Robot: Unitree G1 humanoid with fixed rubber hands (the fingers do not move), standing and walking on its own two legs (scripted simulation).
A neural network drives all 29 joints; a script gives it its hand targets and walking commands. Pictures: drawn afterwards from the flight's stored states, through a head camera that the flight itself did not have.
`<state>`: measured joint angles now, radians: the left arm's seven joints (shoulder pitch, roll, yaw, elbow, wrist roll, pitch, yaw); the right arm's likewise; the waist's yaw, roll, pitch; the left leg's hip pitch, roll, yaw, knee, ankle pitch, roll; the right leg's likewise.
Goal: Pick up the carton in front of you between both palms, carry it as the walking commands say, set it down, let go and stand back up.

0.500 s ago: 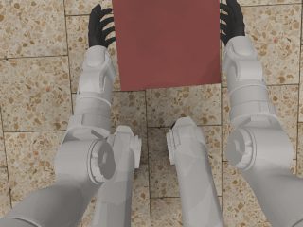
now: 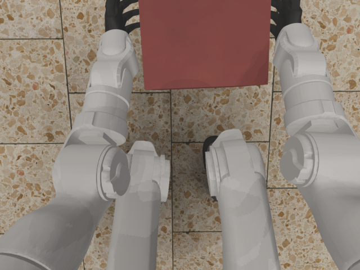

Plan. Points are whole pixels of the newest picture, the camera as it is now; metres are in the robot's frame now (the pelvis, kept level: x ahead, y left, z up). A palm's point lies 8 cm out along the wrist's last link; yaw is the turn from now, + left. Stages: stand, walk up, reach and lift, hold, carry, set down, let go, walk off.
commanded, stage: set down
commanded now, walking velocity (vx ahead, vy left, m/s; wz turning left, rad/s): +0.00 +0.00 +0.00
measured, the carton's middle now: (199, 41) +0.51 -0.09 -0.23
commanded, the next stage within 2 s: none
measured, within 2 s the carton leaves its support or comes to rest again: rests again in 0.24 s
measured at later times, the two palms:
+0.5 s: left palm (116, 33) +0.52 +0.07 -0.17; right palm (275, 35) +0.49 -0.23 -0.18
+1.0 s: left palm (107, 44) +0.52 +0.10 -0.20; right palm (287, 46) +0.47 -0.27 -0.21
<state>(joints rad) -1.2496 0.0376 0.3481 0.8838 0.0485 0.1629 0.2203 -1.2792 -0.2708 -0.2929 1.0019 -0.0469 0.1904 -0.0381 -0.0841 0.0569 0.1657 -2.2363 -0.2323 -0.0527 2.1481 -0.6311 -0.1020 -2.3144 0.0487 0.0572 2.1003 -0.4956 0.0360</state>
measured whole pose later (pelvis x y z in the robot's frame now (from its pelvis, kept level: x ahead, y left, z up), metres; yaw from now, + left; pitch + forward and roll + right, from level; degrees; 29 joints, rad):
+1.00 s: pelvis -0.01 +0.00 -0.02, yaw +0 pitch +34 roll +2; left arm -1.38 0.23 0.16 1.12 -0.10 0.05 0.13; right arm -1.37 -0.43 -0.24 1.27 0.08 -0.02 -0.01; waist -0.07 0.05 0.40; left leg -2.20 -0.15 -0.01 2.22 -0.63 -0.07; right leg -2.27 -0.01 0.03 2.17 -0.49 -0.01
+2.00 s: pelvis +0.02 -0.01 +0.17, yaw -2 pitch +45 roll +3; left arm -0.99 0.14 0.24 0.70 -0.02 0.18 0.14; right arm -1.03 -0.36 -0.29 0.83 0.05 0.15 0.08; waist -0.05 0.03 -0.07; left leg -1.81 -0.08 -0.03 1.53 -0.52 -0.04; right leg -1.89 0.03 0.04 1.51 -0.41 -0.01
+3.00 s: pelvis +0.13 +0.00 +0.39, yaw -5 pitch +9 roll -1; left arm 0.17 0.19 0.06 0.47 0.01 -0.01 -0.04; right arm 0.19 -0.21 -0.06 0.46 0.01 -0.01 0.06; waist -0.01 0.01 0.00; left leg -0.34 -0.03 -0.07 0.49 -0.30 0.01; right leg -0.40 0.03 0.05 0.46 -0.21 0.00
